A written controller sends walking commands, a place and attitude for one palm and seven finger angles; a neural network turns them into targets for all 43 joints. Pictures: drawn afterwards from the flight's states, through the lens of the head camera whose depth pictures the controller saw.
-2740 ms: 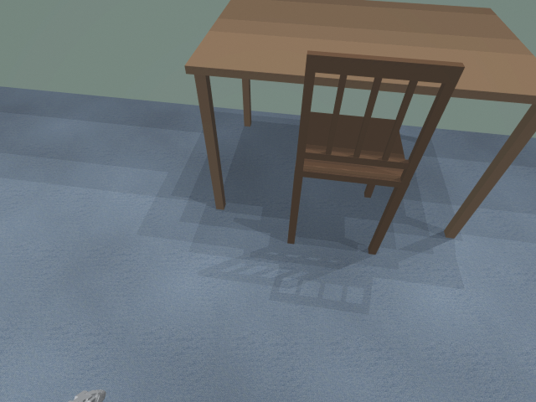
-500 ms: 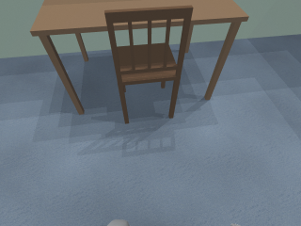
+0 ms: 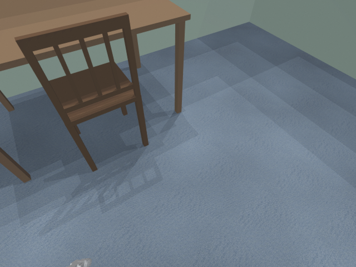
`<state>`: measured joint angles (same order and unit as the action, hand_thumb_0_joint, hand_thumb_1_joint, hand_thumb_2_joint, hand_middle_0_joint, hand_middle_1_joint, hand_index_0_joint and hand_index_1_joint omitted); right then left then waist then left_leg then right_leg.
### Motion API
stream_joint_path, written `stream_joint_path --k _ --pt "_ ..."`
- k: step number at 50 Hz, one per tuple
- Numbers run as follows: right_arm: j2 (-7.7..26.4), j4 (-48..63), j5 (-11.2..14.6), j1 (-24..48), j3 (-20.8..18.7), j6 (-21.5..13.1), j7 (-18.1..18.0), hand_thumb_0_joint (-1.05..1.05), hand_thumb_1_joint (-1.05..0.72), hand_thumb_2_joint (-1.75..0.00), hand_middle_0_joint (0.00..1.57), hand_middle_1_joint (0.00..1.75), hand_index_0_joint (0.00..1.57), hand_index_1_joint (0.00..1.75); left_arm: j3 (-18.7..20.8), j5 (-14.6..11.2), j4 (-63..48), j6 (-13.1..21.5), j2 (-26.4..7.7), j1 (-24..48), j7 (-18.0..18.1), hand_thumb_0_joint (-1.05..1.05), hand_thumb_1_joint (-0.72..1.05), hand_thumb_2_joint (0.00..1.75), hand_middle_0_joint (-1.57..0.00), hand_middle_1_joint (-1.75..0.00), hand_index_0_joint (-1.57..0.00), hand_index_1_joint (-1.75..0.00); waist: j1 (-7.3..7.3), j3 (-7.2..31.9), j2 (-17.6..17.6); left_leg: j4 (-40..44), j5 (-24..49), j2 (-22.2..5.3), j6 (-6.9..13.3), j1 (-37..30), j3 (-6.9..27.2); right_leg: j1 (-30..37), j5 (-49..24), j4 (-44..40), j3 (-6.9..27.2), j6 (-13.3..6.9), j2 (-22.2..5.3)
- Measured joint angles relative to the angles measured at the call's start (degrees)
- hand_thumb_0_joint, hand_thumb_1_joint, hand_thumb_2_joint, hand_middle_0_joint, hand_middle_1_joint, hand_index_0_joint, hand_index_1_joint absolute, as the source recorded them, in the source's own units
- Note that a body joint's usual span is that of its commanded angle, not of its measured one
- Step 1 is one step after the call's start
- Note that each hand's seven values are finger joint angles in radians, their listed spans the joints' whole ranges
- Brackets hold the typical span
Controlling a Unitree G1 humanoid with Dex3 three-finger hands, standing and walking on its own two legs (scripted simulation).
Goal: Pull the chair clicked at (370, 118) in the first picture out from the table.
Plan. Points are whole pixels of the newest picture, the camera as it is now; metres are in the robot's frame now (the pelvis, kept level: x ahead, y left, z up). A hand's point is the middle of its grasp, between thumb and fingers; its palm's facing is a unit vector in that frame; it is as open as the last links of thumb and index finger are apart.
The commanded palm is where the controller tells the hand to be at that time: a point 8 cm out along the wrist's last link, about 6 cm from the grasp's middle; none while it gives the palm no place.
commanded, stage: walk to a spot facing it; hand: left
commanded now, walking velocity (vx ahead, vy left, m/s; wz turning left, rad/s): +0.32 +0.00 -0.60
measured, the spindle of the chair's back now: (91, 69) +0.86 +0.40 -0.08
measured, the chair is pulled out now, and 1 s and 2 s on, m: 0.00 0.00 0.00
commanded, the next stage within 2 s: turn to face it in 0.86 s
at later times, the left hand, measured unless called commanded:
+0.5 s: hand (97, 235) +0.23 +0.24 -0.18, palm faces -0.21 -0.96 -0.16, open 7.4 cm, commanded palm none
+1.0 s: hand (165, 151) +0.51 +0.06 -0.17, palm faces -0.55 -0.81 -0.21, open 7.4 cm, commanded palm none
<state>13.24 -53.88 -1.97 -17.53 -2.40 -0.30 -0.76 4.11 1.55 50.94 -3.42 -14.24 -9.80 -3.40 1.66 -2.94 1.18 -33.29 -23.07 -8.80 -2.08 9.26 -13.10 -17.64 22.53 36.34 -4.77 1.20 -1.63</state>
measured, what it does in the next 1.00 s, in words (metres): walks ahead, turning right: right foot, then left foot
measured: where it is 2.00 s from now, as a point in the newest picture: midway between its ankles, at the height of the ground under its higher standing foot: (182, 249)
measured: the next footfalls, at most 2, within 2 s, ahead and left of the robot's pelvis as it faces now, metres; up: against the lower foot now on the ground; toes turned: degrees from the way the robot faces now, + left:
right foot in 0.02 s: +0.05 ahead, -0.13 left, +0.00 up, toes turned -5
left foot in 0.38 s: +0.26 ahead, +0.12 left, +0.00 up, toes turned -4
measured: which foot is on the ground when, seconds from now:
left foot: down 0.00-0.02, up 0.04-0.36, down 0.38-0.90, up 0.92-1.00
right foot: up 0.00-0.00, down 0.02-0.38, up 0.40-0.88, down 0.90-1.00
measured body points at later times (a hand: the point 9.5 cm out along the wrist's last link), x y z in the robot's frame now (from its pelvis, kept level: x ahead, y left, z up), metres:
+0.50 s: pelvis +0.16 +0.04 +0.00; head +0.18 +0.08 +0.45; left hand +0.24 +0.29 -0.17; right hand +0.17 -0.21 -0.11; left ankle +0.21 +0.12 -0.73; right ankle +0.05 -0.08 -0.63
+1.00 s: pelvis +0.29 -0.01 -0.02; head +0.33 -0.04 +0.43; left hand +0.54 +0.11 -0.15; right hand +0.14 -0.20 -0.17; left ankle +0.27 +0.13 -0.64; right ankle +0.30 -0.13 -0.73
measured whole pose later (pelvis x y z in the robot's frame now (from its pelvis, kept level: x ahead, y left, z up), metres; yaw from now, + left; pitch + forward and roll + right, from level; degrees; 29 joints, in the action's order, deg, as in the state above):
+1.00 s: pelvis +0.29 -0.01 -0.02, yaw -33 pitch -2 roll -1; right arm 9.6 -57.6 -1.0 -17.4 -3.1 2.2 -1.2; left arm 3.4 0.5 50.7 0.3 -11.3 -5.0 -0.1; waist 2.5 -8.2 0.5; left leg -73.1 -30.5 -8.3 -3.7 21.9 -6.8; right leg -23.8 14.4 39.4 -5.9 -4.0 1.0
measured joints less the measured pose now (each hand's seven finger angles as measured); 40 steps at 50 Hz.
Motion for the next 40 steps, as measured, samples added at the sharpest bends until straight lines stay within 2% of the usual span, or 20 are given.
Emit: stream_joint_path --k 1,3,4,6,8,11,16,18,19,21,23,26,29,33,37,40 --pt "0.5 -0.3 0.3 -1.0 -0.1 0.2 0.2 0.01 -0.9 -0.9 0.21 0.3 0.21 0.3 -0.3 0.1 -0.4 1.0 0.1 0.2 0.0 0.01 0.9 0.9 -0.19 -0.3 -0.19 -0.3 0.11 0.2 0.2 -4.3 -1.8 -0.9 -0.1 1.7 -0.1 1.3 -3.3 -3.1 -0.1 -1.2 0.2" --pt "1.6 -1.7 0.4 -1.5 -0.4 1.7 0.5 0.01 -0.9 -0.9 0.21 0.3 0.21 0.3 -0.8 -0.5 -0.7 2.7 1.0 0.6 0.7 0.01 0.9 0.9 -0.19 -0.3 -0.2 -0.3 0.04 -0.2 1.3 -17.7 -7.0 -0.7 -0.3 7.2 4.7 0.8 -5.1 -0.8 -0.1 -2.1 1.2" --pt "2.0 -2.4 0.4 -1.5 -0.5 2.3 0.6 0.01 -0.9 -0.9 0.21 0.3 0.21 0.3 -1.0 -0.7 -0.8 3.2 1.5 0.1 1.2 0.01 0.9 0.9 -0.2 -0.3 -0.2 -0.3 -0.2 0.0 1.5 -23.2 -7.0 -0.1 -0.3 9.8 6.8 1.4 -4.3 -0.8 0.2 -2.3 1.6" --pt "2.4 -3.0 0.2 -1.1 -0.8 2.8 1.0 0.01 -0.9 -0.9 0.2 0.3 0.2 0.3 -1.3 -0.6 -0.6 3.7 2.2 -1.6 1.9 0.01 0.9 0.9 -0.2 -0.3 -0.2 -0.3 -0.58 0.6 1.2 -28.8 -4.0 0.9 -0.7 14.2 8.6 3.3 -3.7 -3.0 1.5 -2.3 2.1" --pt "2.4 -2.3 0.0 -0.3 -1.0 2.4 1.2 0.01 -0.91 -0.9 0.2 0.3 0.2 0.3 -1.5 -0.5 0.3 4.0 2.5 -3.6 2.2 0.01 0.9 0.9 -0.2 -0.3 -0.2 -0.3 -0.48 1.2 0.6 -28.1 -0.4 1.1 -1.3 17.2 9.0 5.5 -4.6 -6.3 2.9 -2.1 2.3" --pt "1.9 -0.4 0.1 1.2 -1.3 1.4 1.6 0.01 -0.91 -0.9 0.2 0.3 0.2 0.3 -1.7 -0.3 2.3 4.2 2.6 -6.1 2.2 0.01 0.9 0.9 -0.2 -0.3 -0.2 -0.3 -0.43 1.7 -0.4 -22.8 3.9 1.2 -1.9 19.9 9.1 8.2 -5.5 -10.0 5.0 -1.7 2.3" --pt "0.4 2.2 0.4 3.8 -1.0 -0.1 2.1 0.01 -0.91 -0.9 0.2 0.3 0.2 0.3 -1.4 0.0 4.8 4.0 2.1 -9.0 2.1 0.01 0.9 0.9 -0.2 -0.3 -0.2 -0.3 -1.71 1.5 -1.9 -11.1 6.8 2.5 -1.8 19.0 9.2 11.5 -3.6 -11.4 8.3 -0.2 2.2" --pt "-0.2 3.1 0.6 4.2 -0.6 -1.2 1.9 0.01 -0.91 -0.9 0.2 0.3 0.2 0.3 -0.9 0.0 5.4 3.7 1.7 -9.9 2.2 0.01 0.9 0.9 -0.2 -0.3 -0.2 -0.3 -2.3 1.5 -2.6 -4.6 7.6 3.5 -1.5 15.7 8.6 11.9 -1.0 -9.1 9.6 0.6 1.9" --pt "-0.4 3.6 0.5 4.3 -0.3 -2.0 1.7 0.01 -0.9 -0.9 0.2 0.3 0.2 0.3 -0.6 -0.2 5.7 3.5 1.5 -10.4 2.2 0.01 0.9 0.9 -0.2 -0.3 -0.2 -0.3 -2.44 1.5 -2.9 -2.3 9.4 3.8 -0.3 14.1 8.1 11.0 1.2 -5.7 10.4 0.0 1.9" --pt "-1.4 3.7 0.0 4.8 0.4 -3.1 1.1 0.01 -0.9 -0.9 0.2 0.3 0.2 0.3 0.2 -0.4 6.7 2.5 0.8 -10.3 2.2 0.01 0.9 0.9 -0.2 -0.3 -0.2 -0.3 -2.47 1.2 -3.9 -5.6 8.5 3.4 2.7 13.8 6.0 5.6 5.9 9.9 10.4 -1.2 2.4" --pt "-2.8 3.1 -0.1 4.2 1.1 -3.4 0.6 0.0 -0.9 -0.9 0.2 0.3 0.2 0.3 0.9 -0.2 7.5 2.0 0.1 -9.6 1.8 0.01 0.9 0.9 -0.2 -0.3 -0.2 -0.3 -2.25 1.4 -4.3 -4.9 6.3 2.9 3.9 11.2 4.0 -0.6 3.7 24.7 8.0 -2.1 2.4" --pt "-4.8 1.1 0.2 2.0 1.7 -3.8 -0.1 0.0 -0.9 -0.9 0.2 0.3 0.21 0.3 1.6 0.2 6.9 2.0 -0.6 -7.7 1.1 0.01 0.9 0.9 -0.2 -0.3 -0.2 -0.3 -2.53 1.6 -4.8 1.1 7.0 3.0 3.9 5.9 1.3 -7.9 -3.8 33.9 4.3 -1.7 0.6" --pt "-5.2 -1.2 0.6 -0.2 1.1 -3.8 -1.0 0.0 -0.93 -0.9 0.21 0.3 0.21 0.3 1.7 0.1 5.2 1.9 0.0 -6.0 1.1 0.01 0.91 0.9 -0.19 -0.3 -0.19 -0.3 -2.65 1.7 -4.4 6.3 7.6 3.2 4.1 1.6 -1.4 -13.3 -7.8 34.4 2.6 -0.4 -0.9" --pt "-5.3 -3.5 0.7 -2.4 1.0 -3.4 -1.1 0.0 -0.93 -0.9 0.21 0.3 0.21 0.3 1.6 0.2 3.7 1.3 0.8 -3.0 1.2 0.01 0.91 0.9 -0.19 -0.3 -0.19 -0.3 -1.9 0.6 -3.9 9.2 6.6 3.3 4.1 -2.2 -4.4 -17.2 -10.2 29.5 1.2 0.9 -2.3" --pt "-5.4 -5.1 0.5 -4.0 0.8 -2.5 -0.9 0.01 -0.92 -0.9 0.21 0.3 0.21 0.3 1.1 0.2 3.2 0.6 1.9 0.5 1.2 0.01 0.91 0.9 -0.19 -0.3 -0.19 -0.3 -0.52 -1.2 -3.5 8.7 3.9 3.0 3.5 -4.9 -7.2 -17.1 -11.0 20.1 -0.4 1.1 -2.9" --pt "-5.4 -5.7 0.3 -4.7 0.4 -1.6 -0.8 0.01 -0.91 -0.9 0.21 0.3 0.21 0.3 0.7 0.1 2.7 0.4 2.7 2.9 1.2 0.01 0.91 0.9 -0.19 -0.3 -0.19 -0.3 0.72 -2.7 -3.0 6.5 0.9 2.4 2.6 -6.3 -9.3 -15.1 -9.7 12.7 -1.6 0.4 -2.5"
